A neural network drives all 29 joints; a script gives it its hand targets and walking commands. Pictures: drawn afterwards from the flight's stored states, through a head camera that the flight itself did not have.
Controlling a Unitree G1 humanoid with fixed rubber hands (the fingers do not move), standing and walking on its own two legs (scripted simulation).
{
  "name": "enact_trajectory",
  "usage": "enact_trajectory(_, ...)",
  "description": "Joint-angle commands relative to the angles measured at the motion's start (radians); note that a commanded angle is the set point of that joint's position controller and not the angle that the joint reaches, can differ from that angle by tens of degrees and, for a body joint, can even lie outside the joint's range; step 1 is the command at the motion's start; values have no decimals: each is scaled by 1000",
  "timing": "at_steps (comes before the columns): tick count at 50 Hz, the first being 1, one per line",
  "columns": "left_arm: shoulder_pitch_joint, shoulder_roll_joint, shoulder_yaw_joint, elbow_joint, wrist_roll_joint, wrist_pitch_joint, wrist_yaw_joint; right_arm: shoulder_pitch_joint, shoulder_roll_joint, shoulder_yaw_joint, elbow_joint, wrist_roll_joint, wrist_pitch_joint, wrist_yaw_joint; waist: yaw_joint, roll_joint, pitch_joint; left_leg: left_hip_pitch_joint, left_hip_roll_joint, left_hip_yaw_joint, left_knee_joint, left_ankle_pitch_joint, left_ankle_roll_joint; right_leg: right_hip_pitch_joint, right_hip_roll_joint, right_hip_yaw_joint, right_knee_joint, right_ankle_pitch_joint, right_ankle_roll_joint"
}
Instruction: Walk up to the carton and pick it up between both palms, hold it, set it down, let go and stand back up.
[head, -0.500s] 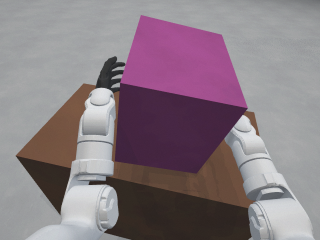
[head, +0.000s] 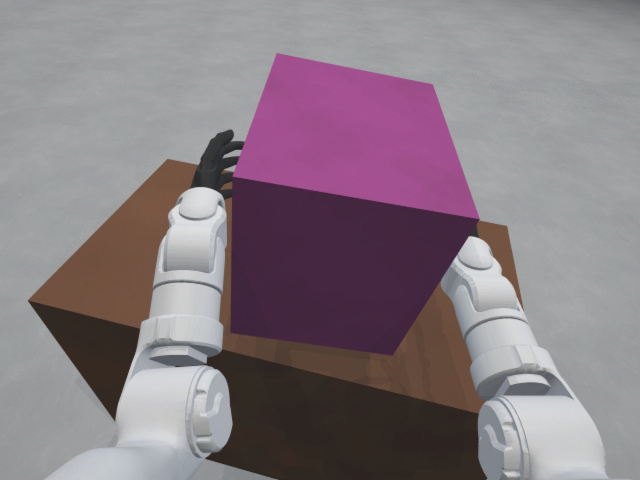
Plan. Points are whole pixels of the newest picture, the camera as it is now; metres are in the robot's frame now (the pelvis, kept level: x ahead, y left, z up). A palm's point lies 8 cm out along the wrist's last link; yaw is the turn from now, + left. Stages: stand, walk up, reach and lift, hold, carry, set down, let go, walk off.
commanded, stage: set down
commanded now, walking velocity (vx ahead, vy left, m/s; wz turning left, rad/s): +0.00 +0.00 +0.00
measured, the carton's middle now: (334, 204) +0.44 +0.00 +0.14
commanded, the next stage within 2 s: none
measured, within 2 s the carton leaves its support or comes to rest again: neither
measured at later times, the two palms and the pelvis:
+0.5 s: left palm (219, 206) +0.41 +0.15 +0.15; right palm (455, 250) +0.38 -0.17 +0.12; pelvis +0.01 +0.00 +0.00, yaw +0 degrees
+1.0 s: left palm (217, 219) +0.42 +0.16 +0.12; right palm (442, 257) +0.39 -0.16 +0.09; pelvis +0.02 +0.00 +0.00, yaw -1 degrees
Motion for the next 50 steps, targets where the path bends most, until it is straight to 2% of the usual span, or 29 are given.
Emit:
enact_trajectory(1, -550, -624, -421, -66, -130, -74, -139, -966, 517, 326, -431, 33, -181, 107, -9, 93, -522, 79, -77, 68, 11, 413, -49, 168, 58, -15, 27, 238, 31)
enact_trajectory(2, -556, -614, -417, -72, -129, -76, -136, -962, 507, 325, -420, 33, -180, 104, -4, 106, -522, 70, -76, 66, 13, 400, -52, 172, 54, -14, 31, 223, 21)
enact_trajectory(3, -532, -622, -417, -61, -123, -76, -138, -945, 519, 316, -416, 32, -175, 104, -8, 94, -487, 63, -75, 66, 4, 390, -48, 170, 52, -17, 27, 226, 31)
enact_trajectory(6, -533, -624, -413, -41, -123, -71, -143, -955, 500, 315, -413, 17, -174, 109, -16, 86, -455, 31, -75, 62, -10, 315, -39, 161, 44, -12, 16, 160, 26)
enact_trajectory(7, -512, -613, -405, -33, -124, -71, -143, -931, 497, 308, -424, 9, -178, 110, -7, 78, -473, 30, -74, 67, -11, 322, -37, 168, 47, -19, 19, 164, 27)
enact_trajectory(8, -512, -613, -413, -37, -127, -77, -142, -931, 497, 306, -436, 15, -181, 109, -18, 74, -488, 34, -75, 65, -13, 331, -42, 168, 48, -13, 21, 193, 30)
enact_trajectory(10, -515, -609, -399, -37, -120, -86, -141, -914, 506, 313, -419, 9, -185, 108, -2, 74, -484, 41, -76, 68, -4, 372, -46, 175, 51, -19, 27, 223, 28)
enact_trajectory(11, -500, -606, -401, -42, -126, -93, -142, -911, 505, 316, -431, 14, -187, 108, -5, 49, -498, 53, -74, 64, 3, 401, -44, 192, 49, -19, 33, 263, 29)
enact_trajectory(14, -460, -593, -389, -11, -115, -98, -154, -884, 511, 320, -425, 5, -186, 104, -9, 49, -470, 39, -78, 64, -11, 386, -38, 210, 44, -14, 33, 295, 38)
enact_trajectory(16, -433, -592, -359, 23, -100, -91, -162, -876, 503, 304, -414, -1, -181, 104, 1, 47, -439, 24, -73, 67, -17, 372, -33, 203, 40, -12, 25, 262, 34)
enact_trajectory(17, -427, -591, -370, 13, -106, -92, -164, -871, 494, 315, -441, -2, -184, 106, -11, 41, -437, 28, -74, 69, -11, 384, -35, 203, 44, -14, 30, 288, 37)
enact_trajectory(20, -441, -594, -389, -43, -119, -107, -158, -853, 491, 315, -450, 1, -195, 109, -13, 66, -494, 63, -70, 60, 4, 433, -47, 177, 50, -18, 28, 287, 27)
enact_trajectory(21, -444, -595, -391, -20, -110, -111, -154, -821, 490, 309, -424, -5, -195, 107, -9, 82, -477, 46, -68, 65, 7, 439, -52, 169, 51, -18, 32, 294, 30)
enact_trajectory(22, -465, -593, -397, -41, -115, -121, -151, -811, 496, 305, -402, -9, -199, 108, -20, 86, -477, 54, -72, 65, 11, 448, -55, 170, 51, -17, 33, 308, 23)
enact_trajectory(24, -447, -595, -392, -27, -110, -137, -143, -827, 496, 312, -437, -7, -207, 115, 4, 83, -497, 57, -65, 60, 12, 442, -53, 182, 43, -16, 37, 310, 32)
enact_trajectory(26, -439, -590, -379, -4, -99, -142, -145, -822, 502, 307, -419, -17, -211, 117, 11, 75, -476, 33, -71, 68, 0, 431, -51, 186, 49, -14, 38, 304, 36)
enact_trajectory(27, -441, -584, -383, -2, -102, -143, -143, -819, 503, 311, -414, -23, -213, 118, 10, 65, -485, 35, -70, 64, 1, 417, -45, 182, 49, -12, 32, 293, 33)
enact_trajectory(28, -448, -585, -380, 9, -97, -142, -144, -828, 490, 296, -415, -26, -215, 118, 10, 84, -467, 9, -68, 62, -4, 391, -48, 186, 43, -13, 32, 270, 30)
enact_trajectory(29, -462, -576, -373, -2, -105, -146, -139, -829, 483, 294, -424, -34, -220, 124, 5, 81, -482, 30, -66, 57, -4, 387, -49, 168, 49, -17, 34, 254, 31)
enact_trajectory(30, -463, -583, -378, 15, -97, -148, -138, -817, 476, 269, -384, -45, -218, 126, -8, 95, -463, 29, -63, 61, -11, 363, -52, 152, 47, -25, 24, 225, 29)
enact_trajectory(32, -442, -590, -366, 49, -93, -154, -139, -799, 489, 258, -374, -69, -224, 131, 7, 66, -444, 19, -61, 70, -20, 356, -45, 141, 47, -20, 14, 196, 25)
enact_trajectory(36, -482, -606, -387, 10, -115, -201, -125, -822, 504, 263, -403, -61, -250, 139, 14, 88, -555, 40, -63, 67, 8, 444, -57, 134, 50, -12, 27, 282, 22)
enact_trajectory(39, -458, -615, -368, 65, -110, -222, -116, -831, 516, 261, -385, -67, -252, 142, 38, 72, -542, 36, -59, 72, 11, 451, -55, 139, 43, -4, 26, 296, 29)
enact_trajectory(43, -444, -602, -335, 110, -83, -222, -129, -796, 520, 227, -324, -104, -249, 146, 31, 69, -487, -11, -64, 84, -18, 394, -52, 170, 44, 1, 17, 257, 32)
enact_trajectory(45, -439, -607, -349, 111, -100, -233, -128, -796, 518, 235, -351, -107, -266, 142, 27, 65, -524, -8, -59, 79, -5, 446, -51, 178, 47, -12, 31, 298, 32)
enact_trajectory(47, -457, -600, -344, 107, -90, -248, -125, -767, 536, 212, -304, -119, -269, 144, 15, 79, -540, 14, -61, 83, 4, 467, -60, 157, 50, -6, 25, 321, 28)
enact_trajectory(48, -446, -600, -343, 136, -87, -254, -125, -758, 517, 210, -303, -122, -274, 143, 20, 91, -525, 12, -57, 79, 1, 457, -59, 162, 40, -9, 26, 324, 29)
enact_trajectory(49, -458, -604, -342, 88, -95, -267, -123, -744, 523, 215, -314, -128, -280, 143, 24, 83, -555, 3, -58, 79, 4, 469, -62, 171, 44, -8, 30, 323, 27)
enact_trajectory(50, -448, -614, -348, 115, -94, -272, -124, -767, 535, 219, -319, -128, -282, 147, 21, 82, -540, -1, -59, 85, 2, 462, -61, 158, 44, -9, 25, 325, 30)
